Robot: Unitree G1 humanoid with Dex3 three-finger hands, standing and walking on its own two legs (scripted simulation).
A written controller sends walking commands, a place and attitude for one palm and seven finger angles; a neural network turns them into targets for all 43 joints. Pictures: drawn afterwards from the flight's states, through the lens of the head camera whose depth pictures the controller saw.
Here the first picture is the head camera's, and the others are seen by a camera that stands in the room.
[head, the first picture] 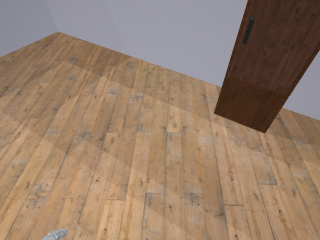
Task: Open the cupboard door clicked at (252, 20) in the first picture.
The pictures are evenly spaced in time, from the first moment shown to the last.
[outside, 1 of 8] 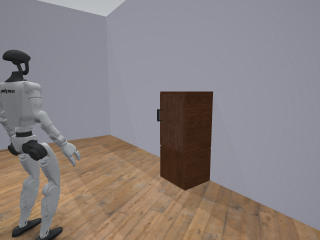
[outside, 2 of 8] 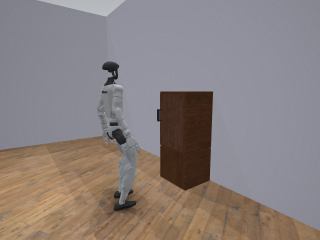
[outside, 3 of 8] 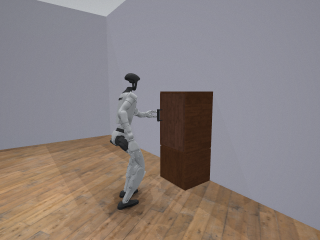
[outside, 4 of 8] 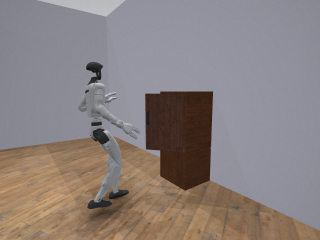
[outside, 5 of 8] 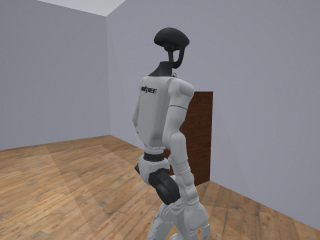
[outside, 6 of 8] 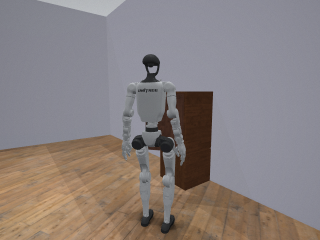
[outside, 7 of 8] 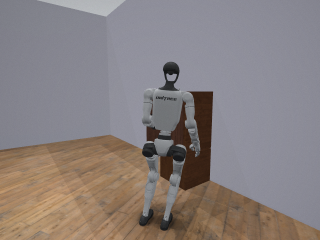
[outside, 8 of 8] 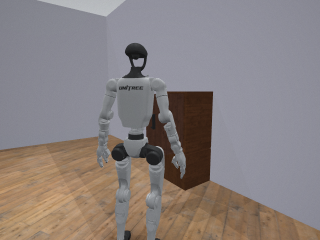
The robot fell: no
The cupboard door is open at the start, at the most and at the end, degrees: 0 82 81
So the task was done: yes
